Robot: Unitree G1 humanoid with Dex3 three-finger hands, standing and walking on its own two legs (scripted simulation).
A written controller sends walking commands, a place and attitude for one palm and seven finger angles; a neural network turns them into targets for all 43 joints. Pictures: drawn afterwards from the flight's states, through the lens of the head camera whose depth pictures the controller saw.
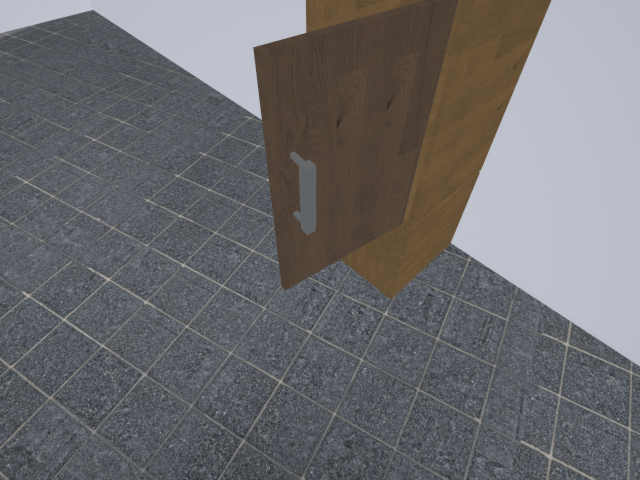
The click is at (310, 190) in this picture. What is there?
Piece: cupboard door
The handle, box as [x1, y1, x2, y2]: [290, 151, 315, 234]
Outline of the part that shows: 294,151 290,153 290,157 299,166 301,213 300,214 297,210 293,213 294,216 301,223 301,228 306,234 308,234 315,230 315,165 309,160 303,160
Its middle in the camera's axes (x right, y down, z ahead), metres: -0.04 -0.08 +0.73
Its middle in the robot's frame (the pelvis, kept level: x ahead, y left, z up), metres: +0.60 +0.07 -0.03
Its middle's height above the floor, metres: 0.75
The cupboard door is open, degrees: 81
